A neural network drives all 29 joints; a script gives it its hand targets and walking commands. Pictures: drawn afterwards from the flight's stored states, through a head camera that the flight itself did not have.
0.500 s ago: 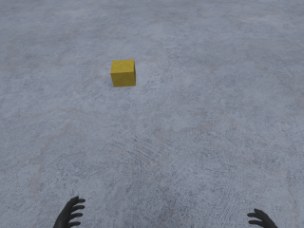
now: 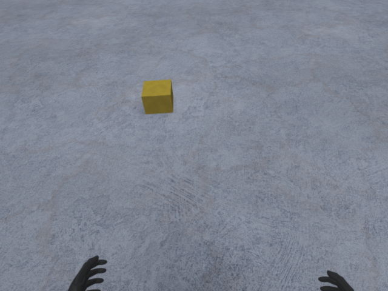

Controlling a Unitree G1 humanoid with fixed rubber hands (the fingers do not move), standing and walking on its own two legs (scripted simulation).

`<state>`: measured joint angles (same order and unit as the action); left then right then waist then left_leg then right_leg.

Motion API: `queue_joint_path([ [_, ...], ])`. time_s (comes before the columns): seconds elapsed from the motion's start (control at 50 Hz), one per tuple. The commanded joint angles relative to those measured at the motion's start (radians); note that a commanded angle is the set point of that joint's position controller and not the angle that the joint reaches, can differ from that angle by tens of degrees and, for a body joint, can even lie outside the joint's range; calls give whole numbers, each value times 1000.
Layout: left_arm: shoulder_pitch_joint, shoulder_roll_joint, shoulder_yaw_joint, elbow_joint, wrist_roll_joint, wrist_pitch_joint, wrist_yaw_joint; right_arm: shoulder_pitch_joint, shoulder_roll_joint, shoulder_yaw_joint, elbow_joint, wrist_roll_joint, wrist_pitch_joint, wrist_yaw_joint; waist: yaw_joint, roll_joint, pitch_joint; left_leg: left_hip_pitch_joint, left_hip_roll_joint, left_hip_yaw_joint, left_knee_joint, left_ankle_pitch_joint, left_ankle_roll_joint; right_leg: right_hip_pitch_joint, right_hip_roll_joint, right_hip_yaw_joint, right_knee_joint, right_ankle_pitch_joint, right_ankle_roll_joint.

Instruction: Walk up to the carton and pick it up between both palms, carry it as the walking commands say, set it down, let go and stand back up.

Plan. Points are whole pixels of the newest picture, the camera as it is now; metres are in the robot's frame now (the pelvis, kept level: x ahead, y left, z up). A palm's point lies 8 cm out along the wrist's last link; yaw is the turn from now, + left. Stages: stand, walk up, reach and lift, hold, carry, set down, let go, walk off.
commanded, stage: stand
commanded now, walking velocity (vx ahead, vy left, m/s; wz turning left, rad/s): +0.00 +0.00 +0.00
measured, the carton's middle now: (158, 96) +1.71 +0.35 -0.66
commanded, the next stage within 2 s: walk up in 0.24 s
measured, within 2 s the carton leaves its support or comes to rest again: neither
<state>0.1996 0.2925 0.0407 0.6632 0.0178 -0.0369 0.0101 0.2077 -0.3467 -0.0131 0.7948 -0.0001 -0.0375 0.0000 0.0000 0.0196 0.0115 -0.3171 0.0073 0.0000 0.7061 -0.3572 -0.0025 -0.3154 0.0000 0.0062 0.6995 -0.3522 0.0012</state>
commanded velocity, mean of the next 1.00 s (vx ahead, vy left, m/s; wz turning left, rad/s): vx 0.30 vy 0.04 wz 0.11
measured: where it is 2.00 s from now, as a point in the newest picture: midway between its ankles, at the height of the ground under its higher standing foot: (183, 255)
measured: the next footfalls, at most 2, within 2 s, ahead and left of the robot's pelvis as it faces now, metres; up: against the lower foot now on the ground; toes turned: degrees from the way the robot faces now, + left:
right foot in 1.10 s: +0.25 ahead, -0.07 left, +0.00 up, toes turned -2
left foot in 1.58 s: +0.45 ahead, +0.24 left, +0.00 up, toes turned +8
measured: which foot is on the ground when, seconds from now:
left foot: down 0.00-1.00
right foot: down 0.00-0.70, up 0.72-1.00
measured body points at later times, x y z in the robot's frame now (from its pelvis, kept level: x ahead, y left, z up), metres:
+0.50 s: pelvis -0.01 +0.00 +0.00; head -0.02 -0.01 +0.45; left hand +0.13 +0.28 -0.09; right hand +0.10 -0.29 -0.11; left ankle +0.01 +0.12 -0.72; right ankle +0.01 -0.12 -0.72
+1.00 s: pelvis +0.11 +0.04 +0.00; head +0.13 +0.05 +0.45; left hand +0.23 +0.31 -0.11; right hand +0.10 -0.23 -0.13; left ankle +0.01 +0.14 -0.72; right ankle +0.12 -0.10 -0.67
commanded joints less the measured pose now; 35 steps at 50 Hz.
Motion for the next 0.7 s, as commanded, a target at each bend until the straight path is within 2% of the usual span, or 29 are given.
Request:
queue_joint_path([
  [0.0, -90, 236, 44, 15, -1, -30, -1, -86, -210, -54, -60, -23, -19, -3, -8, -24, 73, -20, 95, -136, -211, 134, 89, 11, -79, 116, -187, 176, -84],
  [0.02, -92, 247, 48, 13, -3, -25, 2, -100, -209, -53, -53, -27, -20, -5, 3, -27, 13, 16, 94, -119, -220, 132, 83, 14, -69, 111, -181, 154, -75],
  [0.04, -86, 257, 51, 22, 4, -22, 1, -99, -222, -58, -50, -20, -16, 1, -10, -15, 36, 20, 93, -120, -207, 157, 79, 16, -71, 120, -186, 165, -80],
  [0.08, -91, 232, 42, 27, -2, -27, 2, -105, -191, -53, -49, -23, -18, -4, 2, -72, 74, -25, 83, -119, -206, 77, 82, 8, -83, 141, -213, 138, -82],
  [0.12, -112, 251, 47, 22, -5, -26, 1, -104, -215, -54, -51, -25, -17, -1, -11, -6, 77, -7, 78, -120, -225, 58, 74, -36, -82, 155, -223, 95, -87],
  [0.14, -92, 247, 53, 26, 0, -27, 0, -96, -194, -52, -42, -23, -19, 1, 3, -8, 54, -11, 90, -144, -236, 49, 88, 6, -77, 141, -215, 94, -78],
  [0.16, -100, 251, 55, 36, 0, -23, -2, -104, -194, -52, -33, -26, -20, -1, 2, -61, 27, -12, 89, -120, -230, 50, 77, 37, -71, 127, -210, 103, -72],
  [0.18, -94, 238, 52, 24, 2, -20, -4, -118, -239, -66, -48, -19, -19, 0, 8, -5, 92, -31, 87, -129, -233, 42, 76, -2, -67, 115, -208, 143, -68],
  [0.2, -76, 229, 45, 33, -2, -28, -6, -116, -199, -54, -34, -26, -20, -2, 16, -35, 45, -6, 94, -136, -237, 66, 83, 33, -72, 120, -204, 128, -73],
  [0.24, -79, 257, 52, 39, -3, -27, -2, -107, -214, -56, -42, -19, -18, 0, -4, -12, 85, -38, 89, -139, -241, 35, 81, -4, -64, 141, -198, 118, -72],
  [0.26, -77, 262, 51, 53, -3, -21, -4, -111, -206, -55, -33, -21, -17, -1, 0, -56, 68, -23, 92, -135, -242, 32, 82, 7, -74, 143, -214, 90, -79],
  [0.32, -64, 254, 50, 54, -10, -27, -7, -87, -214, -51, -27, -25, -19, 3, 3, 0, 107, -22, 92, -132, -248, -8, 76, -40, -72, 140, -225, 32, -75],
  [0.34, -96, 235, 39, 46, 3, -30, -3, -102, -202, -59, -35, -29, -17, 2, -10, -29, 147, -57, 83, -131, -244, -6, 76, -67, -71, 158, -239, 17, -77],
  [0.36, -88, 265, 53, 55, -1, -20, -5, -100, -207, -47, -15, -28, -19, 4, 0, -34, 132, -52, 82, -130, -245, -33, 79, -41, -77, 162, -251, 37, -71],
  [0.4, -97, 231, 44, 61, 4, -20, -6, -99, -219, -63, -16, -20, -21, 1, -5, -29, 32, -6, 82, -118, -236, 8, 71, -8, -74, 123, -219, 87, -69],
  [0.42, -1, 183, 53, 30, -11, 26, -28, -9, -130, -51, -41, -20, 36, 33, -2, 32, -1, -74, 96, -149, -255, -392, 61, -49, -176, 159, -257, -428, -57],
  [0.44, -38, 215, 62, 26, 1, 40, -24, -65, -113, -43, -66, -17, 68, 50, 25, -8, 105, -251, 21, -77, -223, -377, 0, 13, -186, 176, -351, -524, -46],
  [0.46, -16, 242, 66, 31, -2, 42, -20, -84, -90, -38, -89, -23, 71, 53, 50, -166, 157, -321, 4, -30, -122, -321, -3, 25, -255, 288, -440, -563, -56],
  [0.48, 2, 282, 79, 48, 1, 43, -11, -55, -60, -35, -82, -23, 72, 58, 28, -290, 137, -248, -1, 54, 84, -128, -3, 3, -357, 394, -528, -565, -87],
  [0.5, 56, 285, 78, 73, 14, 34, -7, -57, -59, -38, -86, -27, 60, 57, 50, -267, 123, -278, 33, 13, 157, -142, -7, 49, -400, 474, -564, -530, -132],
  [0.52, 50, 266, 75, 78, 19, 32, -6, -71, -58, -42, -75, -25, 56, 64, 46, -264, 126, -277, 41, 11, 224, -154, -7, 37, -412, 455, -578, -517, -136],
  [0.54, 63, 276, 78, 89, 17, 22, -5, -64, -70, -45, -69, -25, 49, 65, 41, -207, 102, -269, 48, -3, 228, -145, -8, 85, -401, 419, -549, -460, -134],
  [0.56, 47, 267, 75, 72, 19, 25, -7, -51, -51, -33, -79, -17, 51, 66, 32, -268, 97, -196, 33, 17, 163, -156, -5, 38, -363, 371, -554, -432, -123],
  [0.58, -26, 266, 73, 82, 20, 26, -12, 3, -51, -38, -53, -19, 45, 67, -16, -214, 83, -70, 31, 34, 130, -164, -2, -30, -341, 308, -521, -386, -110],
  [0.6, -83, 249, 71, 62, 17, 24, -15, 74, -26, -30, -31, -13, 37, 62, -48, -171, 71, 23, 5, 71, -23, -167, 3, -53, -297, 229, -463, -337, -91],
  [0.62, -115, 234, 66, 64, 6, 23, -21, 183, -14, -26, 22, -14, 24, 47, -94, -182, 55, 146, -22, 121, -185, -43, 0, -109, -240, 145, -354, -347, -70],
  [0.64, -140, 183, 53, 55, 12, 24, -24, 294, -78, -46, 67, -16, 14, 39, -157, 13, -10, 347, 3, 9, -260, -5, 30, -248, -157, 57, -88, -322, -28],
  [0.66, -135, 97, 27, 21, 21, 18, -32, 372, -217, -72, 72, -25, 10, 34, -186, 328, -13, 433, 307, -491, -475, -314, 128, -488, -12, -78, 296, -245, 27],
  [0.68, -185, 80, 23, -21, 30, 14, -27, 341, -224, -63, 63, -27, 13, 30, -158, 338, 36, 328, 367, -723, -573, -440, 182, -564, -39, 0, 433, -212, 4],
])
